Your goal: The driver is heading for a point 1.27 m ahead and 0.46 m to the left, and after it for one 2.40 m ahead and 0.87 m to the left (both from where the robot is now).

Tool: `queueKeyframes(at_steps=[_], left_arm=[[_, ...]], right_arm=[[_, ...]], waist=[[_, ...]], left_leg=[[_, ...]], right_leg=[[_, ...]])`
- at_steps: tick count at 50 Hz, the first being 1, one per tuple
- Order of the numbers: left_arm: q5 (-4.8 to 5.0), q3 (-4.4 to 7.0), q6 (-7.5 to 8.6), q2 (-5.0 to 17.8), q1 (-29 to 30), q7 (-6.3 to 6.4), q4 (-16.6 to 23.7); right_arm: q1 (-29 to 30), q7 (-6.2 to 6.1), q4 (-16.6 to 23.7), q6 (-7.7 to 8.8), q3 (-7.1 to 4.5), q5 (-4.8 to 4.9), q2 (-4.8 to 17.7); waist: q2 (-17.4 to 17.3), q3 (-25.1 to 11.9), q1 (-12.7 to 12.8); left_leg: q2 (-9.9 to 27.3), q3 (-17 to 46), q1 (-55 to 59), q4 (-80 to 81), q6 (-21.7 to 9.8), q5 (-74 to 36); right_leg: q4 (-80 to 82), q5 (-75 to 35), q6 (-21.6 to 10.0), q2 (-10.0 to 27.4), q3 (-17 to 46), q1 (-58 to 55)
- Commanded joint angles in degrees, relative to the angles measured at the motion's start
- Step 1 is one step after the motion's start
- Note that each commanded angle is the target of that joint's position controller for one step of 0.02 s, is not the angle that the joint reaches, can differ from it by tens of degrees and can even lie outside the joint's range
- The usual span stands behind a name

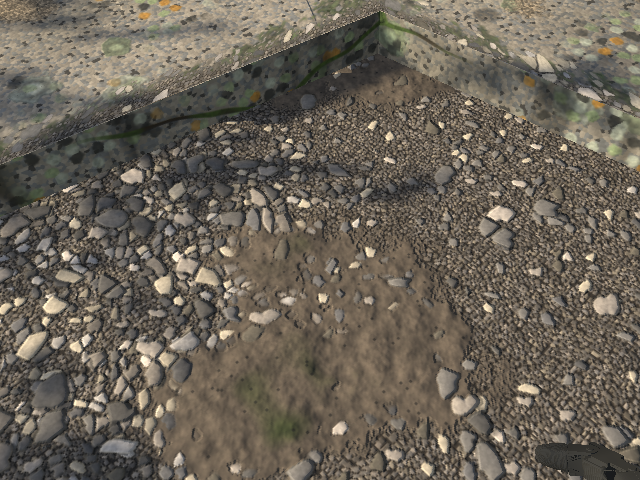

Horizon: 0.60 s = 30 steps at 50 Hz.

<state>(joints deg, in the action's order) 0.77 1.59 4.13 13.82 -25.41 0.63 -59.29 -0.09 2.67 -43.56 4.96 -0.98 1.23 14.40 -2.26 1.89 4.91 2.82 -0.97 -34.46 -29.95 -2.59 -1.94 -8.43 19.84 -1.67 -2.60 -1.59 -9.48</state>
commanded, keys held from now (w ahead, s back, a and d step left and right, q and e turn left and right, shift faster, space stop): w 0.34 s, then no key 0.08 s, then q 0.58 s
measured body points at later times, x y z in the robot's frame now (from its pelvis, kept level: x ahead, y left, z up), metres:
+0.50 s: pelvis +0.29 +0.01 +0.01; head +0.32 +0.01 +0.46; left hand +0.49 +0.25 -0.09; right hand +0.28 -0.26 -0.13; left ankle +0.19 +0.11 -0.73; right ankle +0.47 -0.12 -0.70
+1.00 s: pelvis +0.38 +0.01 +0.00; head +0.40 +0.04 +0.45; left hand +0.45 +0.32 -0.13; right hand +0.57 -0.24 -0.10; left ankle +0.37 +0.11 -0.73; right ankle +0.47 -0.11 -0.73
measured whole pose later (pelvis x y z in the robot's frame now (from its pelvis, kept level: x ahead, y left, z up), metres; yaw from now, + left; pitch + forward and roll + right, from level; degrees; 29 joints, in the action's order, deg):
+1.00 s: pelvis +0.38 +0.01 +0.00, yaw +16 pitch +1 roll -2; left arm 0.4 3.7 -0.6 16.9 -4.2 1.9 -49.5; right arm -11.5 -0.4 -43.8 -3.6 -4.9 0.4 16.8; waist 0.9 2.5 -1.1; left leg 2.6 -2.5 -18.0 -34.6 -1.9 17.3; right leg -30.7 12.6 0.7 6.4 -14.0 18.9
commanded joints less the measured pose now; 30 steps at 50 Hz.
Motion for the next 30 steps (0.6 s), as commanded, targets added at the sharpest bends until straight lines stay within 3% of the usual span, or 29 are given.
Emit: queueKeyframes(at_steps=[1,2,3,4,5,6,7,8,9,11,12,16,19,23,25,26,27,28,29,30], left_arm=[[-0.35,2.58,-0.63,11.53,1.03,0.44,2.61],[-0.81,2.36,-1.24,11.03,1.84,0.41,3.06],[-1.52,1.55,-1.28,9.59,1.55,0.39,4.34],[-1.34,-0.92,0.02,0.78,-7.21,-0.69,4.65],[-0.13,-0.24,1.80,4.42,-4.85,-1.08,3.46],[1.80,1.26,2.84,9.64,1.94,-1.33,6.13],[2.02,1.30,3.30,9.97,6.02,-0.99,7.33],[1.31,1.55,3.13,9.31,7.74,-0.52,7.65],[0.69,1.71,2.43,8.19,6.47,-0.27,7.46],[0.22,1.35,0.97,5.41,4.49,-0.13,7.07],[0.07,1.33,0.44,5.14,5.14,-0.01,7.54],[-0.79,1.38,0.44,5.59,14.28,0.02,11.43],[-0.85,0.71,1.35,4.13,20.88,-0.70,13.24],[-0.81,0.89,1.94,5.26,24.82,-1.75,15.25],[-1.38,1.80,2.19,7.83,22.06,-1.84,14.97],[-1.73,2.42,2.41,9.08,17.78,-1.63,13.67],[-2.21,3.44,2.66,12.12,12.92,-1.11,12.38],[-3.44,4.18,2.46,16.39,8.28,-0.58,12.35],[-2.67,4.06,1.02,16.06,7.06,-0.52,12.86],[-1.84,3.07,-0.04,12.05,7.70,-0.61,14.44]], right_arm=[[-1.69,0.28,3.16,1.04,-2.53,0.05,7.89],[-10.90,-0.13,0.41,0.87,-3.87,0.19,10.12],[-21.53,-0.77,-2.16,0.56,-4.89,-0.28,13.04],[-27.30,-0.73,-4.19,0.25,-6.14,-1.13,17.93],[-26.45,-0.73,-4.32,0.15,-4.50,-0.95,12.40],[-20.61,-0.89,-3.72,0.35,-3.69,-0.70,10.25],[-15.17,-0.92,-2.61,0.57,-3.24,-0.77,8.94],[-12.08,-0.67,-2.33,0.83,-2.84,-1.17,7.48],[-10.56,-0.50,-2.37,1.20,-2.47,-1.74,6.32],[-10.42,-0.19,-3.26,1.59,-2.43,-1.49,5.96],[-11.10,-0.26,-3.93,1.82,-2.54,-1.33,6.47],[-14.92,-1.69,-5.90,1.43,-3.13,-1.21,8.88],[-17.00,-2.45,-6.97,0.79,-3.04,-1.11,9.57],[-21.08,-2.92,-9.59,-0.78,-2.93,-0.48,9.70],[-19.54,-3.31,-9.51,-1.61,-3.29,-0.23,10.57],[-17.68,-3.52,-8.95,-1.94,-3.41,-0.09,10.81],[-18.03,-3.55,-8.20,-1.98,-3.13,-0.48,9.96],[-21.49,-3.29,-6.57,-1.56,-1.81,-1.86,5.93],[-29.11,-3.18,-7.72,-1.55,-0.41,-0.88,1.70],[-27.94,-3.25,-8.42,-2.09,-2.20,0.28,8.46]], waist=[[8.22,-0.98,-6.47],[8.08,-6.78,-11.16],[5.29,-14.60,-15.05],[-10.74,-24.78,-11.04],[-9.29,-25.22,-12.32],[-7.06,-13.96,-11.12],[-1.71,-8.03,-9.26],[1.00,-4.14,-7.40],[-0.56,-3.17,-5.23],[-1.56,-2.40,-3.50],[-1.47,-1.41,-3.16],[-0.33,1.43,-5.04],[0.16,2.57,-7.14],[-1.22,0.57,-8.04],[-2.27,-1.37,-5.56],[-2.20,-3.23,-2.99],[0.33,-7.28,-1.30],[9.15,-16.29,-2.04],[19.92,-25.74,-3.16],[12.68,-26.98,-1.47]], left_leg=[[-2.94,-1.68,7.80,0.14,-2.92,5.43],[-4.76,-3.30,19.72,0.95,-4.59,4.95],[2.38,4.48,38.84,-1.90,-7.70,4.46],[17.53,33.72,61.13,3.20,-18.02,19.70],[19.01,45.10,59.92,12.57,-17.43,24.59],[17.21,36.05,50.85,14.07,-14.11,24.20],[15.26,28.14,40.82,15.80,-12.60,18.75],[12.99,22.17,32.84,17.66,-11.67,12.84],[10.87,17.85,27.82,19.46,-10.81,9.50],[9.27,13.69,23.01,22.32,-11.46,6.51],[9.07,11.87,21.60,23.30,-11.82,5.01],[7.97,7.54,23.05,25.11,-11.45,2.23],[5.46,2.54,22.45,23.66,-9.22,-5.75],[7.25,3.85,29.61,16.86,-7.40,-13.55],[8.38,6.81,33.02,11.56,-5.76,-14.96],[7.24,7.09,33.07,6.86,-4.56,-16.60],[3.46,5.90,30.69,-1.36,-2.38,-13.83],[-1.68,4.03,17.68,-17.30,0.45,7.44],[-7.85,3.02,4.34,-35.13,3.29,43.89],[-5.44,8.64,3.40,-41.57,3.50,44.31]], right_leg=[[-10.07,-51.35,-6.33,16.95,4.57,0.54],[-21.07,-57.74,-5.03,14.45,2.68,2.75],[-36.86,-46.16,-3.61,12.09,1.84,15.24],[-60.66,-9.67,0.43,0.51,1.29,39.29],[-68.05,12.03,-0.54,-0.51,9.92,45.74],[-70.37,9.14,-1.58,3.04,8.95,50.65],[-67.78,3.34,-1.85,6.38,7.17,49.44],[-63.99,-0.51,-1.51,8.53,6.17,47.28],[-61.37,-3.09,-1.30,10.37,6.53,43.25],[-58.45,-4.46,-0.38,11.21,5.86,40.08],[-56.54,-5.34,0.22,11.63,5.46,40.81],[-42.32,-17.22,2.36,11.99,4.50,47.07],[-28.78,-26.45,2.48,8.73,1.49,42.10],[-21.50,-28.10,1.30,5.58,2.45,38.41],[-18.80,-24.72,-0.10,4.71,3.87,35.15],[-16.28,-26.33,-1.01,4.07,3.38,29.89],[-15.29,-38.93,-2.32,5.99,3.79,20.57],[-22.17,-62.10,-7.25,17.52,12.62,1.50],[-22.10,-66.68,-16.14,29.89,26.32,-10.83],[-18.86,-53.37,-15.17,27.66,26.18,-5.91]])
